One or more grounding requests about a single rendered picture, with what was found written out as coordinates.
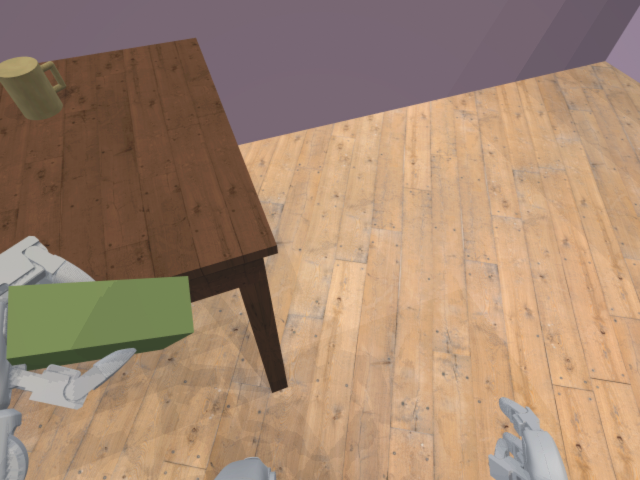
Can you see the sponge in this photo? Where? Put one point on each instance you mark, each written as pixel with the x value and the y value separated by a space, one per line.
pixel 67 323

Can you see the robot right hand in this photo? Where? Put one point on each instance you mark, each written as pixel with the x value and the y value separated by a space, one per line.
pixel 536 456

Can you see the robot left forearm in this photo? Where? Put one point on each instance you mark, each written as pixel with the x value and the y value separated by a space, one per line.
pixel 13 454

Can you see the robot left hand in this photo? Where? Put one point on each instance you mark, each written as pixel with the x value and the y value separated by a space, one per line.
pixel 29 263

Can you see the robot left thigh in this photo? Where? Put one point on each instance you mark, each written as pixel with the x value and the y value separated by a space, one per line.
pixel 248 469

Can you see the table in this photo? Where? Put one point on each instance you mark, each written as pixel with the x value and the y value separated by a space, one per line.
pixel 140 176

